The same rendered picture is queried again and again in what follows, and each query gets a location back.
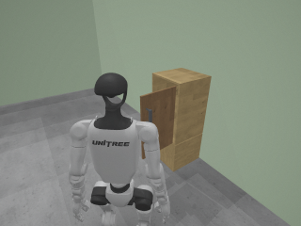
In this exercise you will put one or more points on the robot left upper arm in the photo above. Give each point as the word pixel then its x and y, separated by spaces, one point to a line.
pixel 78 148

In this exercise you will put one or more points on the robot left hand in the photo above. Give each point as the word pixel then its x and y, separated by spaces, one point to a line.
pixel 76 208

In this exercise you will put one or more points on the robot right thigh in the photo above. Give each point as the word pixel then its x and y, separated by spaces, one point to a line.
pixel 143 199

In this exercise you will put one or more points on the handle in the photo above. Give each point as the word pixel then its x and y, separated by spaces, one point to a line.
pixel 150 115

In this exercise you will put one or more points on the robot right forearm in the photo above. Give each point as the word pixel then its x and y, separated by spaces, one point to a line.
pixel 159 187

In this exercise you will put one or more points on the robot right hand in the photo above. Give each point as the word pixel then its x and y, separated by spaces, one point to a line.
pixel 165 210

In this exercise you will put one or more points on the cupboard door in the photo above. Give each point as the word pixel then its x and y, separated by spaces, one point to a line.
pixel 162 103

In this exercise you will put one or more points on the robot left forearm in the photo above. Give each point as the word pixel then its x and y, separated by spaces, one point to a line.
pixel 77 187

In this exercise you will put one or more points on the robot right upper arm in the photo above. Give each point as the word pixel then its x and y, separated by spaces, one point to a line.
pixel 148 133

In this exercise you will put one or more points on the robot torso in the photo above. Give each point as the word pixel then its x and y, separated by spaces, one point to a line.
pixel 115 157

